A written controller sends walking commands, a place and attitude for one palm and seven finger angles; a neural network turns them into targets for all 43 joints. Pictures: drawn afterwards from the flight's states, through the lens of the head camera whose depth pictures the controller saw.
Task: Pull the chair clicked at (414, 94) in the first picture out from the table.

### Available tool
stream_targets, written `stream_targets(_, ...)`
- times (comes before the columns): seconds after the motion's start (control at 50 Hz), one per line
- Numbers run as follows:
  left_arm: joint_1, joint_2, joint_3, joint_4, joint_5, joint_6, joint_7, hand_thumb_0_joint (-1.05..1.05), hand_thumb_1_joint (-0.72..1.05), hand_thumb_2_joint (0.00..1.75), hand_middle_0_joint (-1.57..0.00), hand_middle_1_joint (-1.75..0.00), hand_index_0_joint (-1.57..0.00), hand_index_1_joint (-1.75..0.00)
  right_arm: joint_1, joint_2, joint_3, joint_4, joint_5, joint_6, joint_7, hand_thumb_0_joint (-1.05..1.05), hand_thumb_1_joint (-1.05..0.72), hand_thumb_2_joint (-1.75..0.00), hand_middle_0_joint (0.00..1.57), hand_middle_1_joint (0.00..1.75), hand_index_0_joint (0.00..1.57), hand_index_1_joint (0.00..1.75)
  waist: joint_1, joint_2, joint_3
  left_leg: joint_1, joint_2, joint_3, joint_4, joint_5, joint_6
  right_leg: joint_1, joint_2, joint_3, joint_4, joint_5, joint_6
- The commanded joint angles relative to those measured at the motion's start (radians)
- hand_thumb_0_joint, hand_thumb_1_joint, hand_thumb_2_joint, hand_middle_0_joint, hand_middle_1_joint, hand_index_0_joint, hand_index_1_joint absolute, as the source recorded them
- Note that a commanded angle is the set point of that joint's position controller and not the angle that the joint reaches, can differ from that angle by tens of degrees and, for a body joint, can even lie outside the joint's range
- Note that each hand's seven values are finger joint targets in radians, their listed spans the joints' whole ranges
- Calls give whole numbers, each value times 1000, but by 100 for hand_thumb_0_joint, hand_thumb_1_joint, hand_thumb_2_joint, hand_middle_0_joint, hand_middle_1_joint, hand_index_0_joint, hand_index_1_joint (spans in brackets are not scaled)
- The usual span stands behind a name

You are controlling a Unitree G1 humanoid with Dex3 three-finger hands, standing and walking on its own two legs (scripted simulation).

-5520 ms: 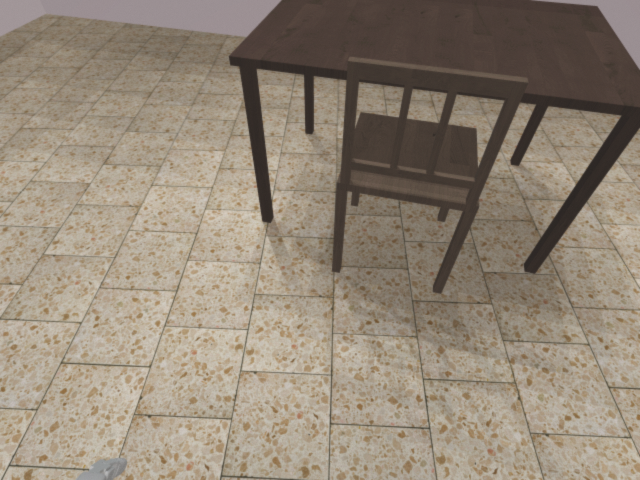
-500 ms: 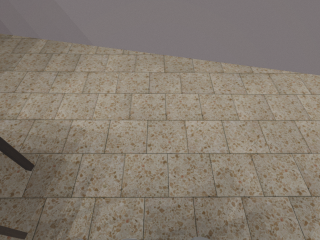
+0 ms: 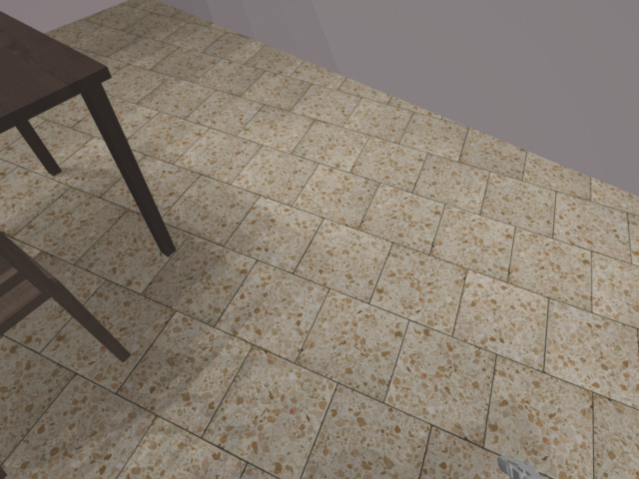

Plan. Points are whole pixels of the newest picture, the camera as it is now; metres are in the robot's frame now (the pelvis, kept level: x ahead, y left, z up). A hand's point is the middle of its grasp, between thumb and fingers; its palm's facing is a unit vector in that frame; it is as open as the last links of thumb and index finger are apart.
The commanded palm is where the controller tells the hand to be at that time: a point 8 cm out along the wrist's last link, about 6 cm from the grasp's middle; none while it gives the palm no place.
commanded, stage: turn to face it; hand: left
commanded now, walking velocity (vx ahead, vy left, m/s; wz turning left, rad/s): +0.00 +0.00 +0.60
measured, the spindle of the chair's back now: out of the picture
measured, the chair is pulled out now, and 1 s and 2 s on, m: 0.00 0.00 0.00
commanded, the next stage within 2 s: take the last steps up to it in 1.50 s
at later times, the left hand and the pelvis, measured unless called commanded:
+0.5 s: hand out of the picture +0.04 +0.20 -0.13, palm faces +0.30 -0.91 -0.29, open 7.4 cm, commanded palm none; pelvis +0.00 -0.02 +0.01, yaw +17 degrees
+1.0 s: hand out of the picture -0.06 +0.27 -0.15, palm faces +0.57 -0.78 -0.25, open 7.4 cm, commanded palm none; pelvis -0.01 +0.04 +0.02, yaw +34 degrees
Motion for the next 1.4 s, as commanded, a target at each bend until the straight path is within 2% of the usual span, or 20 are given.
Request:
stream_targets(0.0, -98, 126, 29, -135, -3, 1, 10, 0, 90, 90, -20, -30, -20, -30, 231, -264, -67, -10, 2, -38, -24, 0, -90, -90, 20, 30, 20, 30, -135, 253, -236, 338, 394, -426, -180, 685, 252, -361, 56, 197, 490, -285, 32)
stream_targets(0.08, -66, 110, 41, -80, -9, 3, -5, 0, 90, 90, -20, -30, -20, -30, 21, -169, -38, -63, -8, -43, -38, 0, -90, -90, 20, 30, 20, 30, -39, 220, -109, 99, 201, -270, -216, 422, 164, -289, 78, 226, 488, -59, 35)
stream_targets(0.22, -88, 85, 32, -105, -15, 1, 1, 0, 90, 90, -20, -30, -20, -30, 58, -170, -48, -51, -10, -34, -36, 0, -90, -90, 20, 30, 20, 30, -56, 196, -124, 108, 183, -363, -210, 363, 189, -189, 145, 222, 203, -69, 32)
stream_targets(0.3, 25, 92, 34, -92, -20, -16, 8, 0, 90, 90, -20, -30, -20, -30, 3, -163, -54, -71, -7, -24, -34, 0, -90, -90, 20, 30, 20, 30, 5, 179, -142, -34, 137, -394, -115, 313, 149, 64, 183, 203, -102, 78, 17)
stream_targets(0.32, 57, 126, 43, -88, -15, -27, 12, 0, 90, 90, -20, -30, -20, -30, 7, -132, -51, -76, 0, -25, -30, 0, -90, -90, 20, 30, 20, 30, 24, 92, -144, -127, 79, -361, -31, 199, 100, 186, 134, 238, -254, 147, 9)
stream_targets(0.34, 81, 224, 61, -94, 4, -40, 22, 0, 90, 90, -20, -30, -20, -30, 45, -50, -40, -91, 10, -26, -23, 0, -90, -90, 20, 30, 20, 30, 30, -208, -168, -308, -67, -204, 207, -119, 14, 308, -137, 526, -397, 152, -72)
stream_targets(0.36, 51, 280, 60, -114, 1, -31, 21, 0, 90, 90, -20, -30, -20, -30, 48, -59, -44, -107, -1, -24, -23, 0, -90, -90, 20, 30, 20, 30, 20, -263, -152, -335, -92, -150, 437, -342, -19, 203, -319, 639, -408, 225, -178)
stream_targets(0.46, -104, 144, 29, -137, 1, -35, 25, 0, 90, 90, -20, -30, -20, -30, 59, -62, -42, -39, -7, -1, 2, 0, -90, -90, 20, 30, 20, 30, -47, -150, -53, -283, -2, -112, 640, -128, -40, 41, -127, 299, -355, 250, -157)
stream_targets(0.62, 18, 216, 48, -78, 8, -23, 20, 0, 90, 90, -20, -30, -20, -30, -30, -27, -14, -62, 5, -12, 3, 0, -90, -90, 20, 30, 20, 30, 27, -193, -99, -150, -17, 14, 221, -191, -41, 168, -170, 182, -257, 511, -172)
stream_targets(0.68, -3, 216, 55, -71, 1, -13, 15, 0, 90, 90, -20, -30, -20, -30, 56, -49, -17, -48, 3, -24, -2, 0, -90, -90, 20, 30, 20, 30, -20, -163, -143, 0, -27, 38, -14, -43, -24, 139, -154, 102, -129, 484, -106)
stream_targets(0.7, -3, 201, 54, -76, -9, -6, 11, 0, 90, 90, -20, -30, -20, -30, 108, -90, -28, -37, 0, -32, -2, 0, -90, -90, 20, 30, 20, 30, -51, -69, -171, 148, -3, -4, -145, 93, -8, 36, -133, 76, -1, 405, -57)
stream_targets(0.72, 0, 137, 48, -111, -17, -1, 4, 0, 90, 90, -20, -30, -20, -30, 171, -211, -57, -36, -7, -43, -8, 0, -90, -90, 20, 30, 20, 30, -88, 252, -203, 318, 249, -354, -208, 385, 102, -233, -2, 37, 235, 7, 25)
stream_targets(0.74, -69, 96, 25, -154, -10, 1, 4, 0, 90, 90, -20, -30, -20, -30, 239, -280, -70, -18, 0, -38, -15, 0, -90, -90, 20, 30, 20, 30, -123, 364, -199, 316, 403, -500, -224, 649, 224, -358, 59, 121, 403, -339, 44)
stream_targets(0.78, -152, 100, 30, -140, -10, 6, 15, 0, 90, 90, -20, -30, -20, -30, 232, -233, -61, -2, -4, -43, -38, 0, -90, -90, 20, 30, 20, 30, -125, 287, -176, 237, 341, -475, -212, 513, 235, -390, 61, 237, 540, -235, 28)
stream_targets(0.88, -63, 110, 36, -74, -12, 5, -3, 0, 90, 90, -20, -30, -20, -30, 79, -150, -27, -43, -3, -52, -43, 0, -90, -90, 20, 30, 20, 30, -36, 193, -139, 150, 175, -282, -230, 479, 165, -281, 86, 236, 483, -11, 41)
stream_targets(1.08, -169, 98, 24, -127, -18, 1, 10, 0, 90, 90, -20, -30, -20, -30, 144, -152, -43, -23, -11, -36, -43, 0, -90, -90, 20, 30, 20, 30, -73, 177, -137, 193, 174, -462, -210, 464, 210, -230, 150, 262, 223, -75, 36)
stream_targets(1.18, -60, 98, 21, -112, -25, -16, 20, 0, 90, 90, -20, -30, -20, -30, 96, -143, -46, -39, -5, -28, -40, 0, -90, -90, 20, 30, 20, 30, -19, 164, -162, 43, 119, -481, -113, 482, 165, 62, 194, 239, -129, 77, 11)
stream_targets(1.2, -12, 123, 26, -102, -22, -26, 23, 0, 90, 90, -20, -30, -20, -30, 88, -122, -43, -43, 3, -28, -37, 0, -90, -90, 20, 30, 20, 30, 6, 109, -173, -41, 73, -447, -51, 346, 118, 188, 153, 267, -280, 181, 6)
stream_targets(1.24, 4, 256, 45, -113, -1, -33, 26, 0, 90, 90, -20, -30, -20, -30, 124, -41, -36, -73, 5, -30, -32, 0, -90, -90, 20, 30, 20, 30, 3, -242, -159, -307, -135, -174, 351, -326, -10, 253, -284, 642, -389, 313, -183)
stream_targets(1.38, -77, 137, 22, -106, -1, -40, 27, 0, 90, 90, -20, -30, -20, -30, 90, -43, -26, -10, -6, 1, -12, 0, -90, -90, 20, 30, 20, 30, -37, -130, -41, -245, -26, -125, 572, -126, -37, 70, -97, 313, -352, 388, -188)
